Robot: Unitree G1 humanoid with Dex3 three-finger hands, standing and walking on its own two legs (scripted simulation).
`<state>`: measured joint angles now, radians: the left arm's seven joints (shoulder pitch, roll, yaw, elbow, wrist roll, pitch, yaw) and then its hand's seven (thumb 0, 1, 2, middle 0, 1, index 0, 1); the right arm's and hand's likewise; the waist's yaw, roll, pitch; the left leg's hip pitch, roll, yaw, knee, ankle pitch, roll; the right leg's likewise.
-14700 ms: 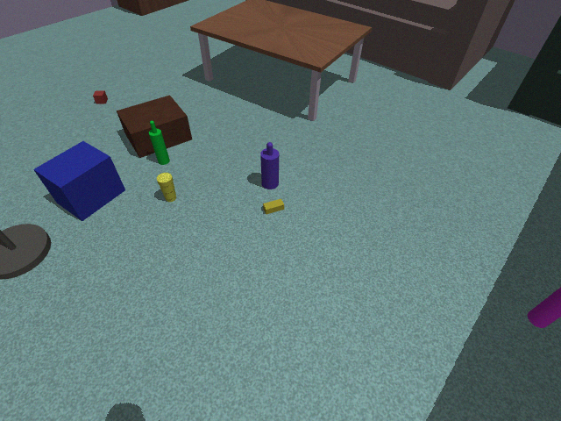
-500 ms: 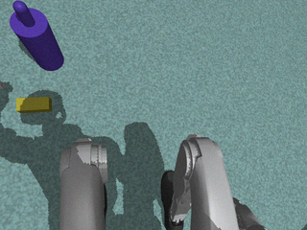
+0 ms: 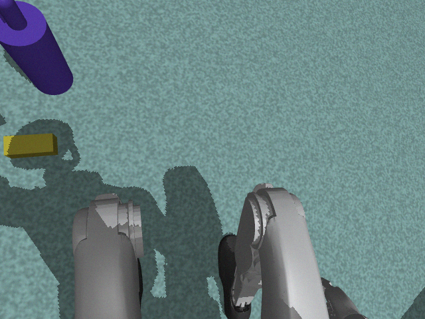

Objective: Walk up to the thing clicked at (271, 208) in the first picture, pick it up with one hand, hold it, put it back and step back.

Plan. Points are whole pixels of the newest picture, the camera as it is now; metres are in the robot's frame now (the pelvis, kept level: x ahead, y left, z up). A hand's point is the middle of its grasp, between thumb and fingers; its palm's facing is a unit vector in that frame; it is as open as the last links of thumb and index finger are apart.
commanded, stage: rise first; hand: left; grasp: from above
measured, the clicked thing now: (31, 145) +0.43 +0.36 -0.29
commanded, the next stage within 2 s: approach in 1.52 s
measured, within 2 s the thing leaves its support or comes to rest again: neither
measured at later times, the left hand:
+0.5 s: hand out of the picture +0.38 +0.39 -0.17, palm faces -0.45 -0.13 -0.88, open 13.6 cm
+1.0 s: hand out of the picture +0.39 +0.39 -0.17, palm faces -0.44 -0.13 -0.89, open 13.5 cm
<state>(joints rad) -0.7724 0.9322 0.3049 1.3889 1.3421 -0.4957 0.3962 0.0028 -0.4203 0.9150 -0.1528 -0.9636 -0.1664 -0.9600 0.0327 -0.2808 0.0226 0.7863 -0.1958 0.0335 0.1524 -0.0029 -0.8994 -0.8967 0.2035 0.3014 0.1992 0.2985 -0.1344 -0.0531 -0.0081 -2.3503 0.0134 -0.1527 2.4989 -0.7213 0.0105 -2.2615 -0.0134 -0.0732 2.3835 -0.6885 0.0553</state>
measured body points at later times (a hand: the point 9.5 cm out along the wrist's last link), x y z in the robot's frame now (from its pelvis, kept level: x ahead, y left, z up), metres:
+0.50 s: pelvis +0.00 +0.00 +0.00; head +0.24 +0.10 +0.36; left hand +0.40 +0.40 -0.12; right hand +0.10 -0.28 -0.11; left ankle +0.07 +0.12 -0.28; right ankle +0.10 -0.13 -0.28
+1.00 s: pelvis +0.00 +0.00 -0.01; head +0.23 +0.10 +0.37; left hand +0.40 +0.39 -0.12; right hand +0.10 -0.28 -0.11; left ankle +0.07 +0.12 -0.28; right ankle +0.10 -0.13 -0.28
